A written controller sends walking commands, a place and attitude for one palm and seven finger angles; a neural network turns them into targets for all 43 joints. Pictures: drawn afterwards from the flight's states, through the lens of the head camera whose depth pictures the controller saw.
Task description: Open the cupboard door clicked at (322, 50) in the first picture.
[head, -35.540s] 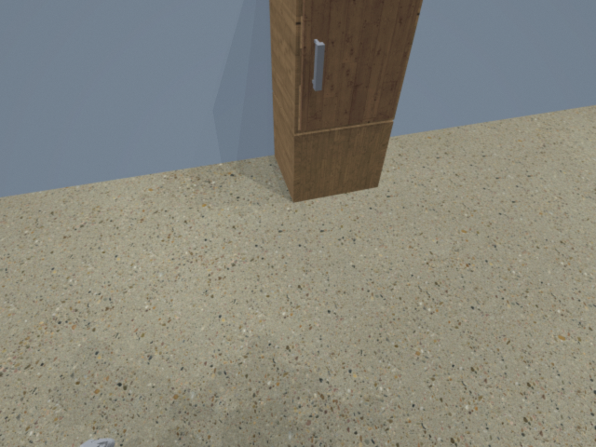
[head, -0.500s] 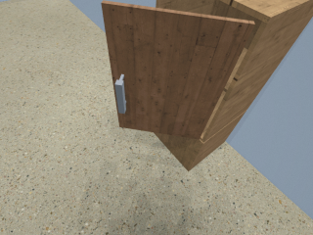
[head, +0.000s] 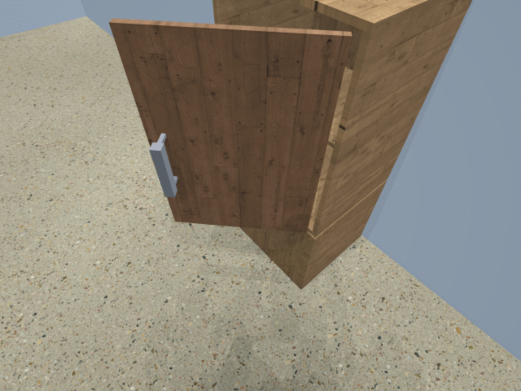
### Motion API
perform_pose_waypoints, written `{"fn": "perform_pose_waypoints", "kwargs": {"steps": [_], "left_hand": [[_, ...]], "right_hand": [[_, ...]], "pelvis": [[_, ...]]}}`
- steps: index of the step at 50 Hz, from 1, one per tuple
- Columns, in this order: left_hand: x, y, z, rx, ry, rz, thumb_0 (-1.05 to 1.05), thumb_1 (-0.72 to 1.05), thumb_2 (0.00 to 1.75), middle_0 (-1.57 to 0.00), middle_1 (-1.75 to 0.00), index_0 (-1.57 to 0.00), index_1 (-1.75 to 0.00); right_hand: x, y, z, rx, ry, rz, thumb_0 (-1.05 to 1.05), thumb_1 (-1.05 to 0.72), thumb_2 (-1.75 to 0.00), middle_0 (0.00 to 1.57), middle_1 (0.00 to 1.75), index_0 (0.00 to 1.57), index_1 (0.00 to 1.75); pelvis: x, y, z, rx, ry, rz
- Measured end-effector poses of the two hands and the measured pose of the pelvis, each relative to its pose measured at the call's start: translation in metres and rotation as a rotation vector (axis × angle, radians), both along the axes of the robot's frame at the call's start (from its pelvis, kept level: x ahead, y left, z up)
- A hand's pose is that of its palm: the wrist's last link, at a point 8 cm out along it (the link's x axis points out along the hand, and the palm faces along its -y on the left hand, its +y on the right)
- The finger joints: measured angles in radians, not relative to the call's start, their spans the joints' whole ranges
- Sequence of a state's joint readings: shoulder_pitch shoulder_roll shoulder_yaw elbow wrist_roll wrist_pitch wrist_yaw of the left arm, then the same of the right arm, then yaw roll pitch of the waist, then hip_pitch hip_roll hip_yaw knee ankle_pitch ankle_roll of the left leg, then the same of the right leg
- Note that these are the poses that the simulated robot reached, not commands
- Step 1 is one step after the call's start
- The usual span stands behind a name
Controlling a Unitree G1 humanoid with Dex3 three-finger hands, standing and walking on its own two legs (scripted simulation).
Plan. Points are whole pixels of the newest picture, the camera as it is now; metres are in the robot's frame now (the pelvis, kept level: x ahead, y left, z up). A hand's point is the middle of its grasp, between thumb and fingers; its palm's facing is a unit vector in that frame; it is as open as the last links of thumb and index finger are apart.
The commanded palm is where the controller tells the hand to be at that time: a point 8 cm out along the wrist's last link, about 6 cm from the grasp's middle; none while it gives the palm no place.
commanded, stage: come to a stop and stand still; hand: left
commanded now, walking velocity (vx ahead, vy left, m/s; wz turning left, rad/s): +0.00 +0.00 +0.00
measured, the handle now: (166, 165) +0.61 +0.25 -0.07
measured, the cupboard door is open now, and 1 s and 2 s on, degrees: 44 44 44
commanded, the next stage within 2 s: look again from close up in 0.46 s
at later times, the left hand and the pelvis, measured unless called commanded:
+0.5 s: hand out of the picture +0.01 +0.15 -0.18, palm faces +0.05 -0.99 -0.16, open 7.4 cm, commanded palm none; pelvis +0.02 -0.01 +0.00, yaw +0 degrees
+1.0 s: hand out of the picture +0.04 +0.26 -0.17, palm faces +0.02 -0.96 -0.26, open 7.4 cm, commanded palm none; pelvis -0.02 +0.05 -0.01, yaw -1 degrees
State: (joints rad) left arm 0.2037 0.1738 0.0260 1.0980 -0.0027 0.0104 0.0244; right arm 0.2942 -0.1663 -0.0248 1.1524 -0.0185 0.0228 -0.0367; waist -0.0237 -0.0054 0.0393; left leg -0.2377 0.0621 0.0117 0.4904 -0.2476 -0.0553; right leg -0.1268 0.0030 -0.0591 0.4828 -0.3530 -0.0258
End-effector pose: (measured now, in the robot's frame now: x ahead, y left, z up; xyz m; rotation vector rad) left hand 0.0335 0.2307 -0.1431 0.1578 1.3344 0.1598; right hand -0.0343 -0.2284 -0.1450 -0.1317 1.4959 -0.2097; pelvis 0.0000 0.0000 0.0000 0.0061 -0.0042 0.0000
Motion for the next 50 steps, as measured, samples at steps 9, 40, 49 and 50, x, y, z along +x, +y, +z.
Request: {"fn": "perform_pose_waypoints", "kwargs": {"steps": [9,40,49,50], "left_hand": [[-0.013,-0.011,0.002,-0.003,0.046,0.013,0.01,0.93,0.9,-0.2,-0.3,-0.2,-0.3],[-0.007,0.041,0.0,0.059,-0.047,0.001,0.0,0.91,0.9,-0.2,-0.3,-0.2,-0.3],[-0.002,0.078,0.005,0.065,-0.141,-0.039,0.0,0.91,0.9,-0.2,-0.3,-0.2,-0.3],[-0.004,0.081,0.006,0.063,-0.147,-0.041,0.0,0.91,0.9,-0.2,-0.3,-0.2,-0.3]], "right_hand": [[0.014,0.008,-0.003,0.042,-0.013,0.008,0.0,-0.9,-0.9,0.2,0.3,0.2,0.29],[0.111,0.005,0.011,-0.066,-0.306,0.087,0.0,-0.9,-0.9,0.2,0.3,0.2,0.29],[0.11,0.028,0.026,-0.074,-0.409,0.122,0.0,-0.9,-0.9,0.2,0.3,0.2,0.29],[0.106,0.03,0.027,-0.073,-0.409,0.126,0.0,-0.9,-0.9,0.2,0.3,0.2,0.29]], "pelvis": [[0.007,-0.008,0.002,0.002,-0.004,-0.003],[0.012,0.024,-0.008,-0.005,-0.002,-0.007],[-0.016,0.049,-0.007,-0.021,-0.034,-0.021],[-0.02,0.051,-0.006,-0.022,-0.036,-0.02]]}}
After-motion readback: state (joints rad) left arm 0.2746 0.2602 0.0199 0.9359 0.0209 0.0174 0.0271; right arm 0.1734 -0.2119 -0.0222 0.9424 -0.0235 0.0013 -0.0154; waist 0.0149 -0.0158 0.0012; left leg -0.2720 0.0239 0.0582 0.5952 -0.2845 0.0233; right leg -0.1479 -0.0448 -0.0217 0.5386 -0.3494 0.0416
